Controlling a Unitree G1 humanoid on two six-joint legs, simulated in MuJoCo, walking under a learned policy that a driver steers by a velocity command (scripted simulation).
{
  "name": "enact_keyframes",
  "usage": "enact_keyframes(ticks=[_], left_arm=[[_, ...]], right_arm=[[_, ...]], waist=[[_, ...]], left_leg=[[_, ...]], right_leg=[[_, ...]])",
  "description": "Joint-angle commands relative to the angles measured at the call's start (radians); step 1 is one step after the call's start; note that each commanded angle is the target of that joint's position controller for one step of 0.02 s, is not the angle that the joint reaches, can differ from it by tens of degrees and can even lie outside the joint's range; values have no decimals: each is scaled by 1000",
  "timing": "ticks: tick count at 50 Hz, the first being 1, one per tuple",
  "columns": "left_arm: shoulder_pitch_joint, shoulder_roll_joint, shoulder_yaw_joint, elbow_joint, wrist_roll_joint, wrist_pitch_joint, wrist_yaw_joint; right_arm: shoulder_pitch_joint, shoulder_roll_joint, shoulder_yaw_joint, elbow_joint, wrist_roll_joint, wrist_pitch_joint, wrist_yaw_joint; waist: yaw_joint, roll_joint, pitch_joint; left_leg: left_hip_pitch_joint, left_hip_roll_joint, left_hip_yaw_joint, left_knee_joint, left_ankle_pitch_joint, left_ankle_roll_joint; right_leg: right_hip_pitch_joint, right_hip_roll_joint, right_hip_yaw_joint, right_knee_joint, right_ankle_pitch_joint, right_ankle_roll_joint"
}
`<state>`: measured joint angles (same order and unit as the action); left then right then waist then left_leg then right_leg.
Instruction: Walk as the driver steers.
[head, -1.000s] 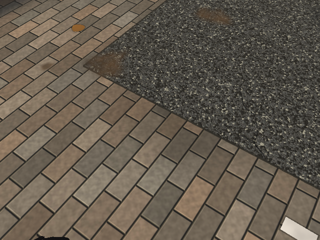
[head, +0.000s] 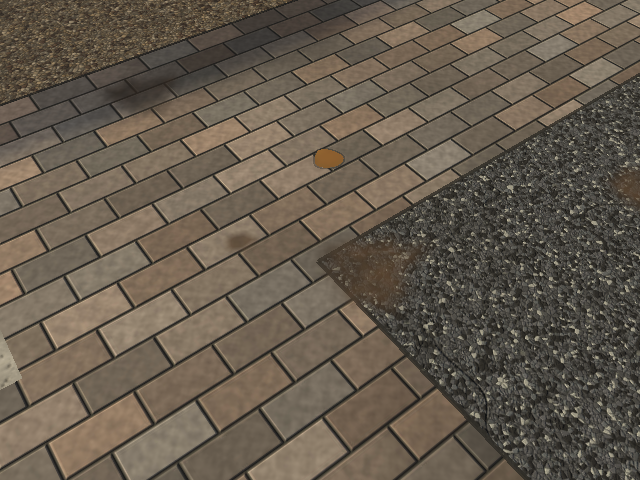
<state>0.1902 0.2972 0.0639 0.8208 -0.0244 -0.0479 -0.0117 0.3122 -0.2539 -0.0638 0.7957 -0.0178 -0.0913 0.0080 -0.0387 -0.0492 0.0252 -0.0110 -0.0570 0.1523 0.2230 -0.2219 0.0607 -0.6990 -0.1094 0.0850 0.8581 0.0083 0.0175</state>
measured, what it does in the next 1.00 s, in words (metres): walks ahead: right foot, then left foot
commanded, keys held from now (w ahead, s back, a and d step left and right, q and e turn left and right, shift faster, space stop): w+e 0.34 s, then w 0.18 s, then w+q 0.44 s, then w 0.04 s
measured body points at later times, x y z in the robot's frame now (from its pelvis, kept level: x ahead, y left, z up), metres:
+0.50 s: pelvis +0.28 -0.07 +0.00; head +0.32 -0.09 +0.45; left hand +0.43 +0.18 -0.11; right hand +0.40 -0.37 -0.09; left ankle +0.47 +0.08 -0.68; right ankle +0.25 -0.13 -0.75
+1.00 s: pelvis +0.59 -0.07 +0.00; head +0.62 -0.06 +0.45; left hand +0.80 +0.16 -0.09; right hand +0.61 -0.36 -0.11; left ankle +0.59 +0.00 -0.75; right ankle +0.67 -0.27 -0.68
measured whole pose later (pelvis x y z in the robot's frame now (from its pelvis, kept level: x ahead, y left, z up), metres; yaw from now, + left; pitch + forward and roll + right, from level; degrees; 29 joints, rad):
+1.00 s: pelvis +0.59 -0.07 +0.00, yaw -6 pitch +2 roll +0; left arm 0.14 0.30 0.04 0.68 0.02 -0.09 0.00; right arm 0.34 -0.27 -0.05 0.76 0.01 -0.06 0.01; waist -0.05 -0.03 0.03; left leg -0.19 -0.11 -0.10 0.33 -0.16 0.09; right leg -0.62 -0.07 0.09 0.86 -0.20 0.05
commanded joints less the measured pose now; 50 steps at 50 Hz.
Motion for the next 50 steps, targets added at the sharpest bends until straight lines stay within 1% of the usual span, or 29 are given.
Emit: enact_keyframes(ticks=[1,4,6,8,9,10,11,12,13,14,15,16,17,20,25,28,31,34,36,37,38,39,40,41,42,44,46,48,50], left_arm=[[-91,23,-5,-84,6,-14,-17],[-162,21,-10,-132,5,-15,-38],[-176,30,-6,-160,3,-15,-53],[-125,62,10,-170,2,-8,-58],[-44,92,27,-159,1,-3,-57],[98,139,55,-129,-1,-1,-47],[249,215,87,-100,-1,9,-27],[232,306,100,-105,-9,4,-20],[259,230,76,-130,1,-10,-22],[222,180,63,-128,9,-20,-22],[158,156,55,-137,5,-25,-22],[91,125,46,-151,4,-26,-21],[55,104,37,-169,17,-27,-15],[41,107,33,-171,18,-31,-3],[106,133,34,-130,12,-27,16],[151,143,33,-104,12,-27,13],[183,147,34,-74,15,-22,13],[166,164,41,-61,17,-10,21],[125,160,36,-73,23,1,29],[131,130,20,-97,40,1,36],[256,40,-7,-117,44,-21,23],[203,94,-5,-114,29,-44,13],[98,140,7,-146,-1,-64,1],[34,131,2,-162,2,-76,1],[4,127,5,-171,24,-82,3],[29,116,10,-178,43,-73,7],[44,94,6,-177,44,-58,12],[-13,75,-1,-195,43,-49,18],[-73,53,-11,-202,41,-51,16]], right_arm=[[-38,-156,-38,-48,7,-14,-15],[8,-171,-46,-16,21,9,-21],[8,-187,-51,-8,28,28,-27],[-14,-216,-59,-14,31,45,-37],[-25,-227,-61,-19,32,54,-42],[-45,-229,-58,-23,36,59,-46],[-36,-204,-45,-37,25,51,-50],[75,-46,3,-83,-7,22,-28],[-21,-113,-1,-92,27,-22,-11],[-120,-162,-13,-125,64,-45,0],[-140,-155,-9,-131,55,-57,-3],[-146,-160,-15,-122,27,-58,-10],[-125,-169,-22,-118,16,-48,-11],[-80,-134,-17,-102,7,-11,-10],[-244,-81,9,-137,10,-6,-4],[-314,-89,11,-150,28,-15,10],[-358,-107,8,-171,32,-22,26],[-303,-129,0,-170,35,-23,41],[-97,-183,-31,-113,30,-19,36],[53,-239,-47,-91,25,-14,31],[110,-319,-67,-78,28,-11,35],[125,-225,-46,-74,47,-7,36],[61,-190,-34,-91,41,-2,30],[11,-182,-31,-107,29,4,25],[-26,-167,-25,-115,26,8,23],[-53,-154,-19,-130,20,10,17],[-49,-165,-24,-130,28,12,8],[-29,-192,-33,-122,33,15,-5],[-10,-191,-32,-108,36,19,-15]], waist=[[-15,86,61],[-40,78,85],[-27,90,75],[19,132,9],[68,146,-45],[151,132,-120],[217,44,-212],[88,-216,-287],[159,-96,-401],[173,-47,-264],[127,35,-168],[85,67,-104],[50,42,-89],[19,27,-65],[89,-11,-23],[129,-29,-4],[142,-24,22],[96,-40,-1],[-17,-21,-138],[-70,66,-259],[-7,323,-351],[-51,266,-359],[-60,196,-206],[-45,95,-131],[-18,49,-67],[31,97,-62],[46,114,-60],[33,110,-38],[8,120,-31]], left_leg=[[-53,281,-35,-125,321,107],[74,321,-5,-80,395,101],[139,340,16,-13,548,86],[168,339,41,123,886,62],[158,330,51,251,1009,48],[81,299,70,448,996,20],[-140,252,69,738,712,-23],[-611,31,-20,1100,-298,-91],[-733,8,-252,1208,-377,-71],[-804,63,-269,1178,-283,-44],[-778,108,-260,1084,-196,-32],[-721,137,-251,996,-155,-40],[-647,157,-258,955,-124,-49],[-584,174,-215,837,-66,-97],[-533,140,-174,471,281,-123],[-529,122,-168,356,382,-105],[-622,119,-173,307,295,-53],[-580,90,-157,290,155,6],[-282,24,-111,265,178,59],[-9,156,-302,284,234,119],[337,369,-795,203,54,305],[391,381,-949,87,-154,299],[277,356,-822,64,-170,253],[147,316,-722,53,-92,229],[35,282,-651,36,21,221],[-66,231,-576,6,178,218],[-128,215,-523,-6,260,227],[-180,195,-479,-18,282,220],[-210,162,-420,-18,266,184]], right_leg=[[25,2,-45,-139,111,-11],[-31,12,-80,-217,53,-40],[-24,35,-116,-243,-35,-68],[92,99,-178,-235,-138,-108],[202,139,-200,-228,-183,-133],[412,177,-199,-285,-146,-169],[710,99,-33,-326,-130,-223],[1052,-161,532,-391,-275,-418],[1124,-217,756,-532,-365,-450],[1036,-193,609,-562,-304,-395],[886,-151,489,-563,-213,-360],[748,-112,399,-574,-100,-337],[657,-87,346,-594,-11,-333],[524,-59,226,-637,145,-330],[464,23,74,-650,101,-248],[527,-19,95,-655,-14,-238],[684,-90,112,-613,41,-228],[782,-119,79,-526,287,-194],[746,-54,-7,-275,584,-151],[571,-9,-51,-7,375,-115],[146,183,-78,360,-319,-27],[-9,172,40,452,-543,-31],[-81,120,49,462,-469,-42],[-63,83,31,410,-401,-47],[-40,57,19,326,-359,-39],[52,34,14,226,-316,-16],[73,33,-7,148,-308,15],[71,44,-22,28,-224,43],[113,55,-29,-119,-67,54]])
